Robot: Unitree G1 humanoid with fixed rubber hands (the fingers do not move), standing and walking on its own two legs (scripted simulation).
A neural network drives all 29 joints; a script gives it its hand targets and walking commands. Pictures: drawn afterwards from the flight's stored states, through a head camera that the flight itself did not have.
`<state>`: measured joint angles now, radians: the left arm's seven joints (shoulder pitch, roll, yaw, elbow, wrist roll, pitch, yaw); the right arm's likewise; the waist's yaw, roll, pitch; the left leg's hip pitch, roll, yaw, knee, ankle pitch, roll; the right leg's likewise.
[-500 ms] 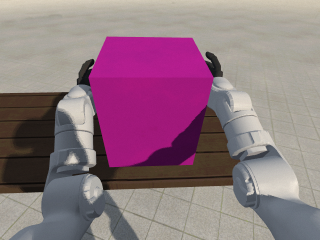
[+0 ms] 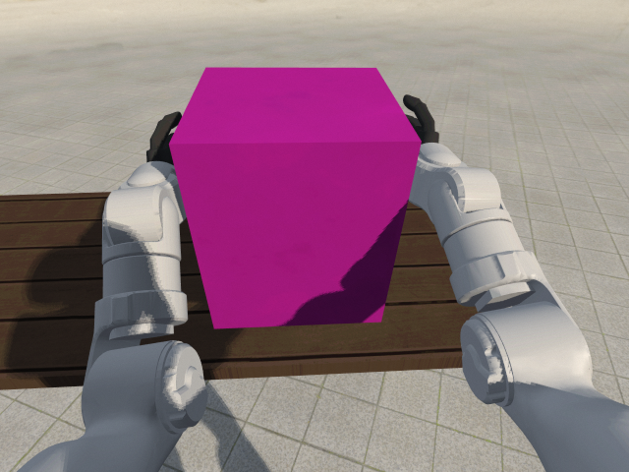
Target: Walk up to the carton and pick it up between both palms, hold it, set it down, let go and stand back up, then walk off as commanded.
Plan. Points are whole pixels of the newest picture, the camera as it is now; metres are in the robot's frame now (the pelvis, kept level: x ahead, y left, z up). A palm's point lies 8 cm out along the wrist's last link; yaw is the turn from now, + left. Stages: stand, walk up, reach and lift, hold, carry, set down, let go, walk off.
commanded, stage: hold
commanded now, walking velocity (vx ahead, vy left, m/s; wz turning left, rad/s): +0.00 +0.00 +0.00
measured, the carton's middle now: (295, 197) +0.38 +0.02 +0.23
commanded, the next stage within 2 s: none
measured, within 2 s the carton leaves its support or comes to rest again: neither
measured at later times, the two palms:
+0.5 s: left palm (163, 173) +0.38 +0.17 +0.28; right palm (421, 154) +0.39 -0.13 +0.28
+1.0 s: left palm (169, 170) +0.38 +0.16 +0.28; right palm (425, 156) +0.39 -0.14 +0.28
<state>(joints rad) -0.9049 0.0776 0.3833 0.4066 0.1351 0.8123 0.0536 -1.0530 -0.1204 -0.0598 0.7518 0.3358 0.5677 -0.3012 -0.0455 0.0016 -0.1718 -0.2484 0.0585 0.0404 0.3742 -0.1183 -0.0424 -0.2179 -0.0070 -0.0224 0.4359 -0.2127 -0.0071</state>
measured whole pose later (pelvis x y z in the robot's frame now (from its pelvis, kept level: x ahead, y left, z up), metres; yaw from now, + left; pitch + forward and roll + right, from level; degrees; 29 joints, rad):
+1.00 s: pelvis +0.00 +0.00 +0.00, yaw +0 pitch +0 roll +0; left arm -0.90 0.08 0.38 0.38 0.14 0.85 0.05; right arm -1.05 -0.14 -0.03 0.73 0.38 0.61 -0.32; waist -0.05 0.01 -0.18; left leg -0.25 0.06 0.04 0.38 -0.13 -0.04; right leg -0.21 -0.01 -0.02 0.44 -0.22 -0.01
